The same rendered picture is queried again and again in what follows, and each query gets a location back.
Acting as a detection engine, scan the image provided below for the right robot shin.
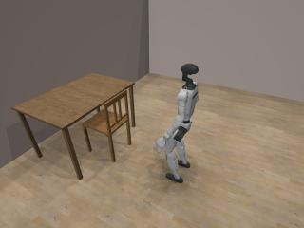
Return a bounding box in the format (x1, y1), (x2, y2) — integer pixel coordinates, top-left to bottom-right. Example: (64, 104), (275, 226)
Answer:
(175, 145), (187, 164)

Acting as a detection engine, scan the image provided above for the left robot forearm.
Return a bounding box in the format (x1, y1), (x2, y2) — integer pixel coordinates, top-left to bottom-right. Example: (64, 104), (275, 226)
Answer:
(162, 116), (181, 141)

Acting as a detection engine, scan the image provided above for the robot left upper arm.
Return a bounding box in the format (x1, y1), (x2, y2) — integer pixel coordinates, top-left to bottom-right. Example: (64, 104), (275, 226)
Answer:
(175, 90), (188, 123)

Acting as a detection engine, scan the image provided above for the robot right thigh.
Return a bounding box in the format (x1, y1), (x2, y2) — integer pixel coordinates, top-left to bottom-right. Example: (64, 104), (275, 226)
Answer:
(176, 140), (184, 148)

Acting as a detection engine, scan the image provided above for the table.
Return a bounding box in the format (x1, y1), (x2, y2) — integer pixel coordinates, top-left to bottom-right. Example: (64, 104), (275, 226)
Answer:
(11, 72), (136, 180)

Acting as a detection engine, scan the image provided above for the chair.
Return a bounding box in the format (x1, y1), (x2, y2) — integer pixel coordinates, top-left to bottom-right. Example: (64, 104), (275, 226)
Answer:
(82, 89), (132, 162)

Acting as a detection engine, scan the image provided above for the robot right upper arm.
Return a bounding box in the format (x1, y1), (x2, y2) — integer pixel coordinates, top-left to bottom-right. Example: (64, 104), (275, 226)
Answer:
(193, 82), (199, 102)

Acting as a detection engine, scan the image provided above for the robot left hand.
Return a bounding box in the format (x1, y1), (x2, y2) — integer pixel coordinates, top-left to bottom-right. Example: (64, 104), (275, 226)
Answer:
(153, 138), (167, 154)

